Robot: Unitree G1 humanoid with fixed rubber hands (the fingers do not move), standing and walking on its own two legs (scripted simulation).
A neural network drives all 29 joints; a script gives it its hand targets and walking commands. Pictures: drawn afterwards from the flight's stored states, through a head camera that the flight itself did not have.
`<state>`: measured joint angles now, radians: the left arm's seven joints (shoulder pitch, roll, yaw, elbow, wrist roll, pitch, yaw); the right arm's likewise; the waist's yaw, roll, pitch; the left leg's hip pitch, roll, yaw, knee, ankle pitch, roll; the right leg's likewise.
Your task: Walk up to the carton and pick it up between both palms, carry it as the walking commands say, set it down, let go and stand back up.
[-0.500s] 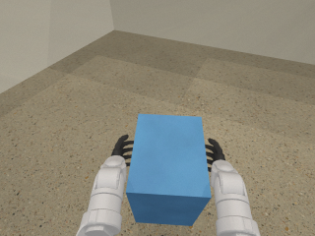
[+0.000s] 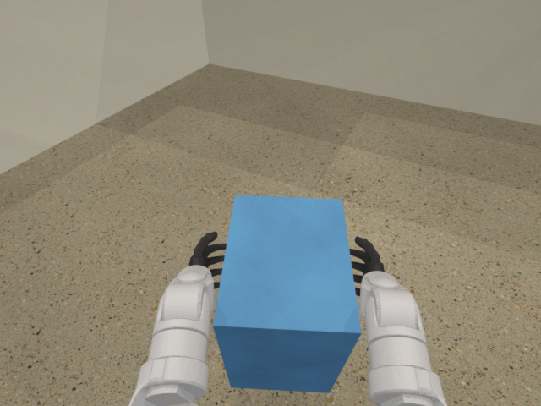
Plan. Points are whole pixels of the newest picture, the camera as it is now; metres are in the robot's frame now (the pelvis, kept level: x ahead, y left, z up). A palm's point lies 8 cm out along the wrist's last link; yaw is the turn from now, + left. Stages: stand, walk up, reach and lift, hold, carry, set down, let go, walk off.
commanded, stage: reach and lift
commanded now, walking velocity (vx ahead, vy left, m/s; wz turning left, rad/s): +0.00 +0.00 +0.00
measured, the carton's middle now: (284, 297) +0.32 +0.00 -0.02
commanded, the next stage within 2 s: hold in 0.96 s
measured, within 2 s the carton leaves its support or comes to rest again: neither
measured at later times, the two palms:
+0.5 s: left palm (193, 277) +0.31 +0.14 +0.05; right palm (365, 279) +0.31 -0.13 +0.05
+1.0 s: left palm (194, 284) +0.29 +0.14 +0.06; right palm (370, 289) +0.29 -0.13 +0.05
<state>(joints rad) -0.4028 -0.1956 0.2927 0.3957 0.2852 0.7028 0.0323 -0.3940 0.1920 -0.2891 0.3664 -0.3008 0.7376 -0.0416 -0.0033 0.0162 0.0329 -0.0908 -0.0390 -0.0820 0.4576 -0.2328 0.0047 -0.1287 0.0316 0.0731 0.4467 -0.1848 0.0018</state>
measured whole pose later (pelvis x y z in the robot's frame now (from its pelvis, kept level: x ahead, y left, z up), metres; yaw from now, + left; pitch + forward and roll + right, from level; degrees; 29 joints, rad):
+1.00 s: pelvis +0.00 +0.00 +0.00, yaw +0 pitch -8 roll +0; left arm -0.34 -0.17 0.22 0.35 0.27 0.76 0.03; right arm -0.33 0.17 -0.21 0.34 -0.28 0.78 -0.04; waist 0.00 0.01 0.00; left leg -0.08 -0.04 -0.08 0.46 -0.24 0.01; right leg -0.11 0.03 0.07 0.45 -0.19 0.00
